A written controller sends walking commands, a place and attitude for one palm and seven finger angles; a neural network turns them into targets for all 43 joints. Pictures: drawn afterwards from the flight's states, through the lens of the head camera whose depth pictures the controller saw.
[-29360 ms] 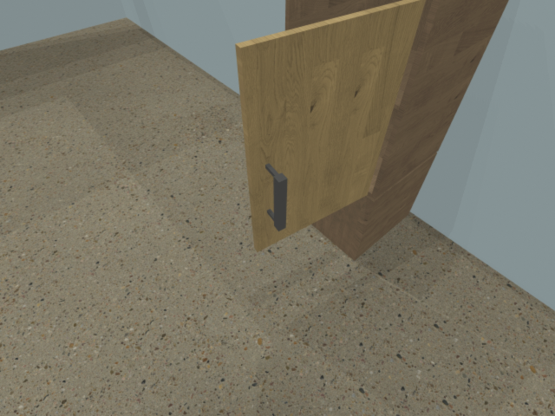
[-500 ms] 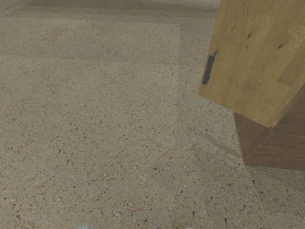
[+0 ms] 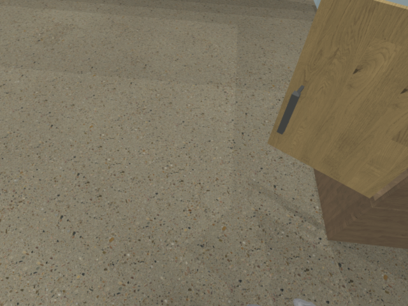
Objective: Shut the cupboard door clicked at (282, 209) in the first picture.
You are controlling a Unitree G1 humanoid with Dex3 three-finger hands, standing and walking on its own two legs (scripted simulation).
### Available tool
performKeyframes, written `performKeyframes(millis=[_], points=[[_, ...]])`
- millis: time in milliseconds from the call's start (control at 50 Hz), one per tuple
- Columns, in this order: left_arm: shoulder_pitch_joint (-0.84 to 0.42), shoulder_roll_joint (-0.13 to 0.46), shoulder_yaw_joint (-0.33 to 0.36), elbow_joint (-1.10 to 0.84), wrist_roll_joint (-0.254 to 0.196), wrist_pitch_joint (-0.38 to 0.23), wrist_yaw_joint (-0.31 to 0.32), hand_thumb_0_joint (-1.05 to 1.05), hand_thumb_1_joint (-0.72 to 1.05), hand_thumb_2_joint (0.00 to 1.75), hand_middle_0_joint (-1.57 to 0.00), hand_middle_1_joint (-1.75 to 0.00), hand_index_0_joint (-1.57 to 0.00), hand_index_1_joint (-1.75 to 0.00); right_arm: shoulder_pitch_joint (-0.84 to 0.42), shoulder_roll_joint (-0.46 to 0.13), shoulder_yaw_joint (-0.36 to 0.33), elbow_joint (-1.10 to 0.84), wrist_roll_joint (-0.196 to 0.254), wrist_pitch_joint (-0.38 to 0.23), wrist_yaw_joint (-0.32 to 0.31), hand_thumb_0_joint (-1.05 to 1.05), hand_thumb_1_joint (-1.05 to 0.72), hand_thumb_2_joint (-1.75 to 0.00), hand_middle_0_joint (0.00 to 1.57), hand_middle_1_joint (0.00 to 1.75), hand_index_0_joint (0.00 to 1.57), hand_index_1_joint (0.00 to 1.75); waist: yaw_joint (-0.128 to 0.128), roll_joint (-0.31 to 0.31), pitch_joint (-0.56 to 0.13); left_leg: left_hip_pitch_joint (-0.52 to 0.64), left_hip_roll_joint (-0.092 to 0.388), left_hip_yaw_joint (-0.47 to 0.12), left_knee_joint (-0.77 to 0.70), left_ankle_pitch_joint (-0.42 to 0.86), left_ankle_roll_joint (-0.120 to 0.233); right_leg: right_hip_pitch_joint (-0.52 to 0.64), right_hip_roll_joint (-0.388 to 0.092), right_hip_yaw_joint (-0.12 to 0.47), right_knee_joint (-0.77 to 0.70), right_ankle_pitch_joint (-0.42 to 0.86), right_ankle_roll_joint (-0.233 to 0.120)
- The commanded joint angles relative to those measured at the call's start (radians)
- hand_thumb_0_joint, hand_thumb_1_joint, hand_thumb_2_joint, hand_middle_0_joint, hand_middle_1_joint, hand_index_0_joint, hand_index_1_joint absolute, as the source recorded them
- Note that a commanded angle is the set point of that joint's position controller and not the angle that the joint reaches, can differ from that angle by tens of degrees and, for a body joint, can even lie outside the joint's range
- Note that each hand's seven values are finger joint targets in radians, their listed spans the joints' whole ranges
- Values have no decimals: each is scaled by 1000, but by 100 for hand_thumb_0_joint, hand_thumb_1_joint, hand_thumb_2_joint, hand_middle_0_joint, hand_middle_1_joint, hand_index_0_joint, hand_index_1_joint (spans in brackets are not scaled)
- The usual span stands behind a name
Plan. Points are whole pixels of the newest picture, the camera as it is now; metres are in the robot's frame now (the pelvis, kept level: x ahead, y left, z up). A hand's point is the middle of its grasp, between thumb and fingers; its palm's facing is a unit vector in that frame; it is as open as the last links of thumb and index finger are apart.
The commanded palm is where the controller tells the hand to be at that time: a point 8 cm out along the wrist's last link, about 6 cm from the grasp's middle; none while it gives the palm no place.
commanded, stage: turn to face it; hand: left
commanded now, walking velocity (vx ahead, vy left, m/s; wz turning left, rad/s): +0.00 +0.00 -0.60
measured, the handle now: (290, 110) +0.73 -0.22 -0.11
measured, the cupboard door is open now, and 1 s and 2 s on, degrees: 59 59 59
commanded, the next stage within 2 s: take the last steps up to it in 0.76 s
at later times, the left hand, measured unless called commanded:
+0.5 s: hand (128, 272) +0.20 +0.20 -0.17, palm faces -0.23 -0.94 -0.23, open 7.3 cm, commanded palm none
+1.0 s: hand (151, 263) +0.22 +0.15 -0.16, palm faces -0.44 -0.87 -0.21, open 7.3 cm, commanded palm none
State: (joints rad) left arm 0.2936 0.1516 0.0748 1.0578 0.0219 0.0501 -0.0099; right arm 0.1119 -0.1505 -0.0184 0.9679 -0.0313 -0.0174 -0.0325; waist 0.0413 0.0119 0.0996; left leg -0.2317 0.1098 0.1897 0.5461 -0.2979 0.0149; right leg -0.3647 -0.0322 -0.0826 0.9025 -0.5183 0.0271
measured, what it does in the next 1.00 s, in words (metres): steps on the spot, turning right: right foot, then left foot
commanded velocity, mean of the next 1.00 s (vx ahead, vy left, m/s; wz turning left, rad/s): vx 0.05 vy -0.01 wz -0.40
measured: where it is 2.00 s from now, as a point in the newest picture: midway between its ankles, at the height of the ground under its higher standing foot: (237, 303)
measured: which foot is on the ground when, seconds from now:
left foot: down 0.00-0.14, up 0.16-0.44, down 0.46-0.80, up 0.82-1.00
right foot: up 0.00-0.10, down 0.12-0.48, up 0.50-0.78, down 0.80-1.00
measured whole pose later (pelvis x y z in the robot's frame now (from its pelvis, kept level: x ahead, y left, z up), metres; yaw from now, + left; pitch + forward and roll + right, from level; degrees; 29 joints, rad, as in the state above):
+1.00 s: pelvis +0.06 +0.02 +0.00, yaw -27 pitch +0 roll -1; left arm 0.18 0.18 0.05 0.95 0.04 0.04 0.00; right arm 0.26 -0.22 -0.05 0.97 -0.02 0.05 -0.01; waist -0.03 0.03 0.06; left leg -0.39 0.06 0.07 0.87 -0.45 -0.05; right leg -0.21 0.00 -0.01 0.50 -0.29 -0.01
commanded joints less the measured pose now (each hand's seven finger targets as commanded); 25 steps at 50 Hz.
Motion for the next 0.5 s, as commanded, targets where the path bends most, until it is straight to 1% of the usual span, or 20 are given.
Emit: performKeyframes(millis=[0,20,60,80,100,120,140,160,180,200,240,260,320,340,380,400,420,440,460,480], points=[[-12,65,23,-119,3,-14,-5,0,90,90,-20,-30,-20,-30,87,-210,-67,-21,0,17,-13,0,-90,-90,20,30,20,30,-47,175,-96,88,255,-79,-137,476,99,-10,4,-32,-118,130,-1],[-6,74,27,-129,5,-16,-6,0,90,90,-20,-30,-20,-30,79,-214,-72,-29,1,19,-12,0,-90,-90,20,30,20,30,-41,168,-94,65,256,-78,-115,436,90,27,7,-34,-170,165,-8],[38,95,37,-134,8,-15,-8,0,90,90,-20,-30,-20,-30,35,-223,-78,-46,4,26,-8,0,-90,-90,20,30,20,30,2,121,-90,-1,234,-42,-34,306,50,125,17,-39,-308,310,-21],[73,139,46,-129,13,-21,-6,0,90,90,-20,-30,-20,-30,26,-211,-79,-60,8,28,-3,0,-90,-90,20,30,20,30,26,28,-98,-75,174,3,88,192,6,210,-25,39,-398,453,-46],[93,240,61,-136,24,-33,5,0,90,90,-20,-30,-20,-30,29,-147,-69,-89,19,30,5,0,-90,-90,20,30,20,30,42,-269,-120,-238,21,76,316,-121,-59,302,-235,350,-529,658,-139],[128,294,62,-133,8,-37,13,0,90,90,-20,-30,-20,-30,3,-146,-57,-124,21,41,6,0,-90,-90,20,30,20,30,71,-279,-118,-303,-58,-36,521,-365,-74,277,-358,502,-592,806,-255],[102,285,65,-139,6,-38,27,0,90,90,-20,-30,-20,-30,-21,-144,-59,-124,19,49,0,0,-90,-90,20,30,20,30,54,-238,-119,-362,-42,-155,625,-330,-70,271,-342,539,-594,757,-281],[36,273,64,-155,6,-37,33,0,90,90,-20,-30,-20,-30,-13,-153,-60,-125,20,47,-2,0,-90,-90,20,30,20,30,28,-261,-123,-412,-27,-196,669,-267,-74,296,-317,514,-574,700,-281],[-17,246,56,-174,4,-35,36,0,90,90,-20,-30,-20,-30,-5,-167,-61,-118,18,45,-1,0,-90,-90,20,30,20,30,11,-208,-136,-401,-9,-212,665,-205,-79,288,-281,440,-555,674,-267],[-57,236,49,-191,5,-35,36,0,90,90,-20,-30,-20,-30,8,-163,-57,-113,16,44,3,0,-90,-90,20,30,20,30,-9,-165,-154,-357,-8,-205,629,-173,-85,257,-251,382,-539,671,-249],[-85,245,47,-210,9,-34,34,0,90,90,-20,-30,-20,-30,38,-144,-48,-108,16,46,9,0,-90,-90,20,30,20,30,-21,-142,-184,-276,-21,-174,490,-153,-90,233,-212,319,-521,675,-224],[-83,252,47,-212,9,-33,30,0,90,90,-20,-30,-20,-30,32,-140,-47,-111,15,49,10,0,-90,-90,20,30,20,30,-15,-139,-165,-254,-35,-161,444,-141,-92,206,-199,327,-529,659,-220],[-94,276,49,-215,11,-28,23,0,90,90,-20,-30,-20,-30,45,-144,-45,-126,20,46,11,0,-90,-90,20,30,20,30,-17,-139,-144,-206,-56,-151,295,-132,-90,186,-185,358,-529,617,-216],[-103,286,52,-223,11,-25,22,0,90,90,-20,-30,-20,-30,66,-147,-43,-127,22,43,10,0,-90,-90,20,30,20,30,-23,-159,-155,-179,-59,-150,235,-130,-87,184,-184,372,-520,609,-215],[-138,281,52,-233,6,-18,19,0,90,90,-20,-30,-20,-30,118,-158,-43,-119,24,35,5,0,-90,-90,20,30,20,30,-51,-172,-148,-77,-71,-147,84,-47,-80,117,-154,383,-494,558,-179],[-161,273,48,-238,0,-13,16,0,90,90,-20,-30,-20,-30,159,-166,-42,-107,23,29,4,0,-90,-90,20,30,20,30,-75,-152,-144,22,-77,-137,-28,41,-76,46,-125,367,-472,494,-142],[-170,244,40,-249,-4,-9,12,0,90,90,-20,-30,-20,-30,199,-202,-47,-98,20,20,3,0,-90,-90,20,30,20,30,-89,-39,-156,107,-11,-213,-164,55,-54,-34,-62,317,-400,369,-93],[-146,183,30,-272,-13,-3,3,0,90,90,-20,-30,-20,-30,211,-303,-63,-107,2,11,0,0,-90,-90,20,30,20,30,-85,241,-140,154,217,-468,-274,67,37,-180,81,190,-202,113,-30],[-157,183,25,-294,-8,-9,-4,0,90,90,-20,-30,-20,-30,211,-348,-71,-129,-4,15,-7,0,-90,-90,20,30,20,30,-93,282,-129,78,375,-597,-318,109,148,-196,91,107,28,-85,-5],[-184,203,33,-280,7,-3,-5,0,90,90,-20,-30,-20,-30,195,-327,-65,-117,-8,8,-8,0,-90,-90,20,30,20,30,-88,243,-114,37,360,-569,-316,178,158,-195,62,150,176,-67,-1]])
